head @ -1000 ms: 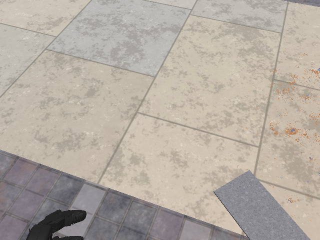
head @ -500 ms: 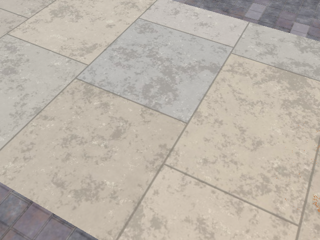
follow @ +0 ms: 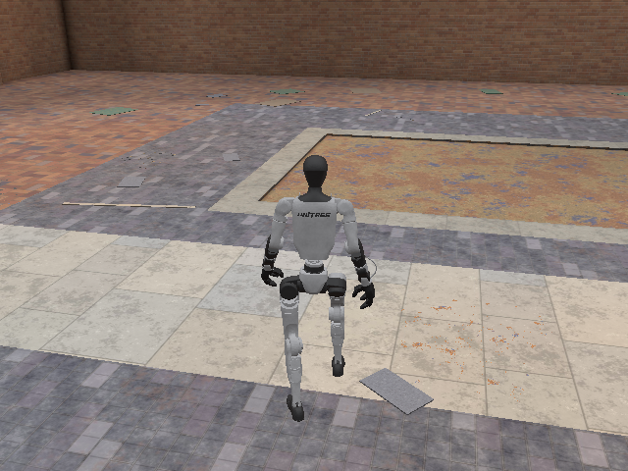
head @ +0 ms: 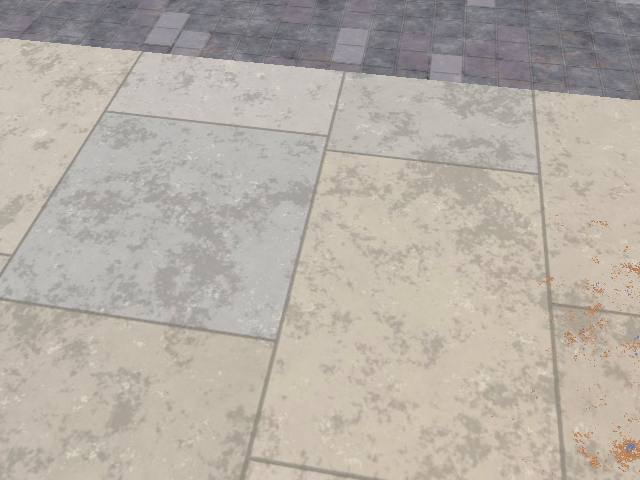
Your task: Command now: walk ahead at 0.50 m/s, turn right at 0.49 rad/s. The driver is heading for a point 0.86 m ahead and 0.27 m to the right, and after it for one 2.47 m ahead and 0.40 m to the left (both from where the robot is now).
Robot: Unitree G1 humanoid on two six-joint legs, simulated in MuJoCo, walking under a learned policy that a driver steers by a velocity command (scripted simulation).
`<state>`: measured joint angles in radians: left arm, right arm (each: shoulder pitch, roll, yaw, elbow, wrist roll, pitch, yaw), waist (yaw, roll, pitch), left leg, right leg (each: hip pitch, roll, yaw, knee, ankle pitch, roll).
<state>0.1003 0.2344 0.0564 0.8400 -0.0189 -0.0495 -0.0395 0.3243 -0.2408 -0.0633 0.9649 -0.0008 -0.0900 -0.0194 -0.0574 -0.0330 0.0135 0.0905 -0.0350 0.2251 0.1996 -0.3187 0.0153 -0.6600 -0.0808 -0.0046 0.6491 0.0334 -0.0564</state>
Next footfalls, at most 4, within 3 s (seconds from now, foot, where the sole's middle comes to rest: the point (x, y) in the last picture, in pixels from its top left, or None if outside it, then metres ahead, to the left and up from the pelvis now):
0.10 right None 0.23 -0.11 -0.77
0.54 left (317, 469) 0.51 0.01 -0.77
0.96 right None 0.31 -0.18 -0.77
1.32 left None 0.45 0.02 -0.77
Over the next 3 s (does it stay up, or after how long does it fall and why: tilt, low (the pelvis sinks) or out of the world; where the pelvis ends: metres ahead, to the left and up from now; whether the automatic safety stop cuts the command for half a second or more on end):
stays up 0.77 -0.30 0.00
